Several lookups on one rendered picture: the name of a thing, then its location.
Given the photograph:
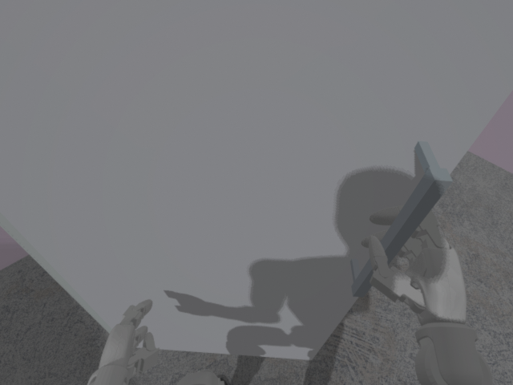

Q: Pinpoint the robot left forearm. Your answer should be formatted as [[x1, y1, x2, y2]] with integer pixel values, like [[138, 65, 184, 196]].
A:
[[87, 365, 129, 385]]

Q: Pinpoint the left robot hand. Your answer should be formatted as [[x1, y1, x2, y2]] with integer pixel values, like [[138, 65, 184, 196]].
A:
[[99, 299, 160, 379]]

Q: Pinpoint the fridge door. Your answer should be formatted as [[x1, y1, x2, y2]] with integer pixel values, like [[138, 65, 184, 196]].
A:
[[0, 0, 513, 360]]

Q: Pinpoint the robot right forearm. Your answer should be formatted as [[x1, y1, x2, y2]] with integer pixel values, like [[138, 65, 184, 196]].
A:
[[415, 322, 493, 385]]

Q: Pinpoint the handle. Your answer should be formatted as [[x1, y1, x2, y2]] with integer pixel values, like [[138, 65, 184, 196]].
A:
[[350, 141, 453, 297]]

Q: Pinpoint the right robot hand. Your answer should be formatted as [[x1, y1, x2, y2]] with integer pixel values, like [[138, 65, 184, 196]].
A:
[[361, 205, 467, 326]]

